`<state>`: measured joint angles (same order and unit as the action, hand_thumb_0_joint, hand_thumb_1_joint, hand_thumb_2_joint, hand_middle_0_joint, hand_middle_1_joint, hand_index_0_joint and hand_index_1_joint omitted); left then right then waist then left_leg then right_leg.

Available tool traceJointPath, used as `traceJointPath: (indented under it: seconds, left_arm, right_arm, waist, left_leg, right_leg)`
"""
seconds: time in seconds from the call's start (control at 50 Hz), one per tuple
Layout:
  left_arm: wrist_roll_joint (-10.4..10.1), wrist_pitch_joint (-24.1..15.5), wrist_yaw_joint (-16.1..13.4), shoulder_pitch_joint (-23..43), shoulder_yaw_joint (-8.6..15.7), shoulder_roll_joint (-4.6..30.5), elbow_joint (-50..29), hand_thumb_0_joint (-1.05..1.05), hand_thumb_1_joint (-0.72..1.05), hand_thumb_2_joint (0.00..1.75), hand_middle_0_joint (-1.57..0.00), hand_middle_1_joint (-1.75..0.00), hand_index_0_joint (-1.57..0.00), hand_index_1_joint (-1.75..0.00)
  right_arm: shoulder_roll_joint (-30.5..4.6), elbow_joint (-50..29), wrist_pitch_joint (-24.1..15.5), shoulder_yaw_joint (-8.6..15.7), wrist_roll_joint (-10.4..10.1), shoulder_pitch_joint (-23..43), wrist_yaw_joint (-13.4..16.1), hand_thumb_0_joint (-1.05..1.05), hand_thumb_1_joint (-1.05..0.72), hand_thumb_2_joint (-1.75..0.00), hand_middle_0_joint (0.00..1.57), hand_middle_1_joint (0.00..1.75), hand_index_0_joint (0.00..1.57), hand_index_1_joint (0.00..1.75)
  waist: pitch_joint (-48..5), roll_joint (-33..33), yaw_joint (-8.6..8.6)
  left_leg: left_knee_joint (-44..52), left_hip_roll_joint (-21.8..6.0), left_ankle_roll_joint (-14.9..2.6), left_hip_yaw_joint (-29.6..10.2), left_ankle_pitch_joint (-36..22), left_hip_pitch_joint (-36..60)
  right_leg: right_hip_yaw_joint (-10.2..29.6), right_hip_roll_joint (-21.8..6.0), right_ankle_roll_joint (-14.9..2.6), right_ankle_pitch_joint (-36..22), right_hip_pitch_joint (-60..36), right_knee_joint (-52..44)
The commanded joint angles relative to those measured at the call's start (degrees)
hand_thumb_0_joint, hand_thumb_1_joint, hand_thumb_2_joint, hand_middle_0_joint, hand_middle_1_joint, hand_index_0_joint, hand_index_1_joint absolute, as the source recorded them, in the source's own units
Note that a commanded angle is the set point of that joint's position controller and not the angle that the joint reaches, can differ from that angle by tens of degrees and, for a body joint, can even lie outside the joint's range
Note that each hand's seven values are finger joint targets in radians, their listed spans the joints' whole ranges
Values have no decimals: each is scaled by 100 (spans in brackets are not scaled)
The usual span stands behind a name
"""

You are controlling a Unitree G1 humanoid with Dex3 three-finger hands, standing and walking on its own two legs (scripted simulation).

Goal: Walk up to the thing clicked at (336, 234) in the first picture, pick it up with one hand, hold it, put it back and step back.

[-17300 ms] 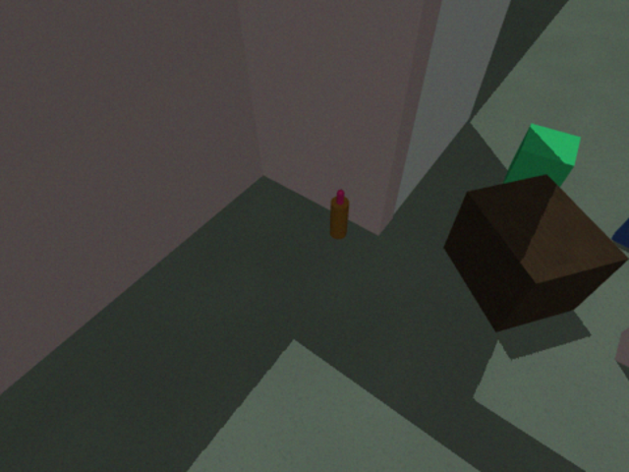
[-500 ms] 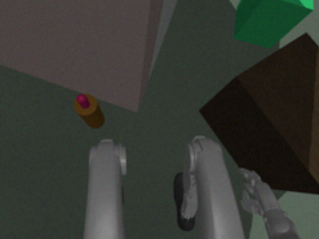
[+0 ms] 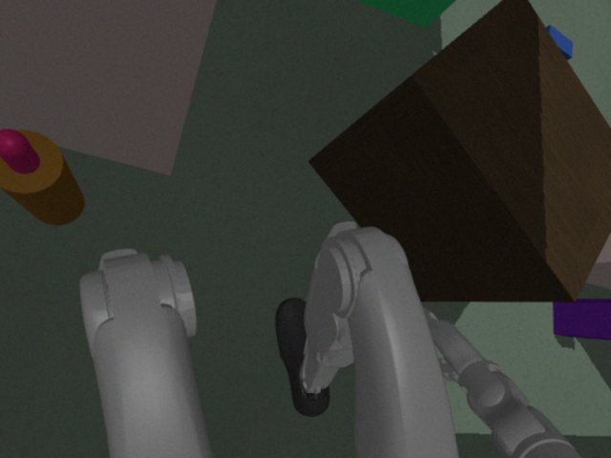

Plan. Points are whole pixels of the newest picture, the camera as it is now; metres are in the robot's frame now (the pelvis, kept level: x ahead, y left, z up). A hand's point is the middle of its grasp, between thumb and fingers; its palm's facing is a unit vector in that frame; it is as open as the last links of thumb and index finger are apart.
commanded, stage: close in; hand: left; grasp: from the side
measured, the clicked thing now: (38, 178) +0.44 +0.26 -0.18
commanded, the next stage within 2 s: close in 0.70 s
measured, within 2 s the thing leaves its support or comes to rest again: neither
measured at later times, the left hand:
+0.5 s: hand out of the picture +0.41 +0.29 -0.16, palm faces +0.24 -0.97 +0.02, open 17.6 cm
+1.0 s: hand (24, 191) +0.42 +0.27 -0.16, palm faces +0.28 -0.96 +0.00, open 17.2 cm
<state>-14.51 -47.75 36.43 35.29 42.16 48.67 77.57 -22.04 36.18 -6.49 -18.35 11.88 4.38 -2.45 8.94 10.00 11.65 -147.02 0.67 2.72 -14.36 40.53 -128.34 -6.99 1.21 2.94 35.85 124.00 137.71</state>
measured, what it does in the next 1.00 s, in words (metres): stands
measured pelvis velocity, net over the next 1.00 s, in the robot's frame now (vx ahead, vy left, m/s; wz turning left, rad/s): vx -0.01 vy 0.01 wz -0.07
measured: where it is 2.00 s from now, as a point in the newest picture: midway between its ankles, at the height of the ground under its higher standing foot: (232, 403)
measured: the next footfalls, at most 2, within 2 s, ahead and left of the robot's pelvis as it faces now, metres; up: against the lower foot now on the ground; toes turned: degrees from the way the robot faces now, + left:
none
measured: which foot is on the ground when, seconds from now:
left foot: down 0.00-1.00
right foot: down 0.00-1.00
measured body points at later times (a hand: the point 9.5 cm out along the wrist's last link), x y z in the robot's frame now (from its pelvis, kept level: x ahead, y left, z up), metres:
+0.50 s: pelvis -0.01 +0.02 -0.01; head +0.22 +0.17 +0.34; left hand +0.40 +0.34 -0.16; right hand +0.14 -0.25 -0.05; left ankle +0.08 +0.13 -0.26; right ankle +0.13 -0.13 -0.26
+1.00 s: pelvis -0.01 +0.01 -0.01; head +0.21 +0.17 +0.34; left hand +0.39 +0.32 -0.16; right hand +0.15 -0.25 -0.06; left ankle +0.08 +0.13 -0.26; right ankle +0.13 -0.13 -0.26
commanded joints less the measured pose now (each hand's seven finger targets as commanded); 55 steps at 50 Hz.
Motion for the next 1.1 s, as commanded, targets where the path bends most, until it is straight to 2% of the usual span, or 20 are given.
traceJointPath:
  seconds: [0.0, 0.02, 0.14, 0.2, 0.24, 0.26, 0.32, 0.4, 0.54, 0.56, 0.62, 0.64, 0.7, 0.76, 0.78, 0.82, 0.84, 0.88, 0.98, 1.08]
  left_arm:
    - [2, -663, -233, 1120, -196, 1387, -601, 0, -61, 2, -5, -17, -9, -13]
    - [25, -761, -340, 1158, -231, 1377, -542, 0, -61, 0, -5, -14, -9, -10]
    - [278, -1282, -1219, 1306, -205, 1506, -314, 0, -61, 0, -5, -14, -10, -10]
    - [467, -1449, -1637, 1264, -172, 1555, -343, 0, -61, 0, -6, -12, -10, -8]
    - [572, -1522, -1798, 1096, -233, 1375, -352, 0, -61, 0, -5, -11, -9, -7]
    - [615, -1549, -1863, 1021, -243, 1410, -435, 0, -61, 0, -5, -11, -9, -7]
    - [650, -1572, -2021, 963, -478, 1073, -502, 0, -61, 0, -5, -10, -8, -6]
    - [541, -1584, -2162, 965, -793, 599, -636, 0, -61, 0, -4, -9, -8, -6]
    - [615, -1732, -2541, 1225, -1123, 362, -673, 0, -61, 0, -4, -9, -8, -5]
    - [650, -1750, -2596, 1114, -1126, 283, -602, 0, -61, 1, -4, -9, -8, -5]
    - [735, -1819, -2817, 1038, -1010, 449, -604, 0, -61, 3, -4, -9, -7, -6]
    - [775, -1859, -2891, 1035, -1014, 407, -609, 0, -61, 4, -4, -9, -7, -6]
    - [845, -1907, -3059, 1112, -1092, 369, -734, 0, -61, 5, -3, -8, -6, -6]
    - [915, -1912, -3165, 926, -1236, 154, -653, 0, -61, 5, -3, -8, -6, -5]
    - [949, -1938, -3204, 1016, -1241, 268, -754, 0, -61, 6, -3, -8, -5, -6]
    - [933, -1925, -3255, 891, -1284, 159, -750, 0, -59, 7, -12, -11, -13, -9]
    - [920, -1915, -3276, 1022, -1367, 104, -646, 0, -55, 9, -14, -13, -15, -12]
    - [898, -1955, -3323, 1105, -1302, 170, -734, 0, -53, 13, -16, -16, -18, -15]
    - [972, -1984, -3351, 1169, -1328, 313, -633, 0, -46, 17, -17, -18, -19, -16]
    - [894, -1975, -3393, 1058, -1190, 390, -539, 0, -38, 23, -24, -24, -25, -23]
  right_arm:
    - [-1866, -273, 65, 407, 138, -261, 68, 0, -90, -89, 20, 30, 20, 30]
    - [-1890, -284, 103, 336, 191, -226, 49, 0, -91, -89, 20, 30, 20, 30]
    - [-1952, -337, 312, 22, 461, 11, -89, 0, -91, -89, 20, 30, 20, 30]
    - [-1986, -390, 421, -43, 568, 130, -150, 0, -91, -89, 20, 30, 20, 30]
    - [-2023, -407, 496, -34, 637, 137, -189, 0, -91, -89, 20, 30, 20, 30]
    - [-2032, -390, 521, -39, 671, 154, -196, 0, -91, -89, 20, 30, 20, 30]
    - [-2042, -443, 613, -24, 715, 189, -236, 0, -92, -89, 20, 30, 20, 30]
    - [-2052, -451, 658, 10, 719, 145, -303, 0, -92, -90, 20, 30, 20, 30]
    - [-2013, -426, 684, 0, 737, 151, -413, 0, -92, -90, 20, 30, 20, 30]
    - [-2010, -423, 694, 16, 743, 162, -425, 0, -92, -90, 20, 30, 20, 30]
    - [-1968, -441, 725, 2, 760, 176, -466, 0, -92, -90, 20, 30, 20, 30]
    - [-1963, -451, 734, -12, 793, 156, -483, 0, -92, -90, 20, 30, 20, 30]
    - [-1934, -470, 741, 19, 795, 227, -512, 0, -91, -90, 20, 30, 20, 30]
    - [-1912, -454, 742, 24, 813, 224, -546, 0, -92, -90, 20, 30, 20, 30]
    - [-1916, -424, 744, 28, 809, 198, -548, 0, -92, -90, 20, 30, 20, 30]
    - [-1894, -417, 750, 46, 803, 207, -555, 0, -91, -90, 20, 30, 20, 30]
    - [-1906, -412, 747, 34, 796, 220, -558, 0, -90, -90, 20, 30, 20, 30]
    - [-1906, -396, 739, 23, 788, 198, -562, 0, -90, -90, 20, 30, 20, 30]
    - [-1883, -385, 769, -28, 790, 242, -562, 0, -90, -90, 20, 30, 20, 30]
    - [-1882, -417, 772, -73, 785, 246, -557, 0, -90, -90, 20, 30, 20, 30]
  waist:
    - [-3648, -2668, 247]
    - [-3614, -2664, 346]
    - [-3199, -2730, 407]
    - [-3010, -2820, 351]
    - [-2968, -3001, 423]
    - [-2948, -3058, 380]
    - [-2827, -3027, 528]
    - [-2800, -2802, 660]
    - [-2577, -2563, 708]
    - [-2524, -2526, 702]
    - [-2499, -2510, 571]
    - [-2587, -2585, 601]
    - [-2543, -2638, 577]
    - [-2614, -2570, 645]
    - [-2592, -2649, 625]
    - [-2679, -2534, 605]
    - [-2606, -2474, 706]
    - [-2655, -2420, 726]
    - [-2657, -2504, 694]
    - [-2777, -2396, 628]
  left_leg:
    - [1676, -309, -139, 481, -972, 2737]
    - [1611, -302, -141, 442, -993, 2672]
    - [1538, -326, -93, 304, -854, 2526]
    - [1556, -340, -68, 265, -818, 2545]
    - [1608, -348, -27, 221, -903, 2706]
    - [1616, -358, -22, 209, -962, 2703]
    - [1673, -367, -26, 117, -926, 2641]
    - [1622, -356, -65, 57, -690, 2570]
    - [1610, -325, -102, -65, -411, 2328]
    - [1634, -330, -90, -90, -421, 2371]
    - [1641, -317, -111, -46, -231, 2211]
    - [1655, -324, -87, -62, -362, 2332]
    - [1665, -319, -104, -18, -193, 2245]
    - [1643, -315, -90, -29, -373, 2307]
    - [1638, -308, -96, -10, -364, 2275]
    - [1584, -309, -113, 25, -411, 2309]
    - [1546, -297, -131, 32, -345, 2189]
    - [1546, -302, -140, -3, -341, 2219]
    - [1513, -308, -129, 4, -453, 2214]
    - [1442, -299, -156, 58, -505, 2145]
  right_leg:
    - [-696, 158, -422, -816, -1669, -960]
    - [-733, 171, -405, -879, -1776, -948]
    - [-924, 236, -366, -842, -1926, -882]
    - [-985, 250, -360, -822, -1896, -874]
    - [-1042, 247, -354, -902, -1918, -830]
    - [-1049, 255, -360, -959, -1951, -809]
    - [-1116, 255, -359, -982, -1886, -779]
    - [-1128, 269, -323, -922, -1875, -865]
    - [-1119, 279, -306, -770, -1765, -876]
    - [-1121, 265, -300, -777, -1746, -858]
    - [-1110, 293, -315, -611, -1778, -891]
    - [-1129, 290, -311, -717, -1843, -859]
    - [-1105, 309, -328, -611, -1762, -876]
    - [-1119, 307, -315, -767, -1816, -865]
    - [-1107, 312, -322, -763, -1822, -860]
    - [-1083, 331, -312, -824, -1881, -907]
    - [-1095, 334, -309, -781, -1851, -920]
    - [-1110, 333, -299, -812, -1887, -924]
    - [-1113, 337, -309, -865, -1904, -882]
    - [-1118, 360, -307, -918, -2086, -933]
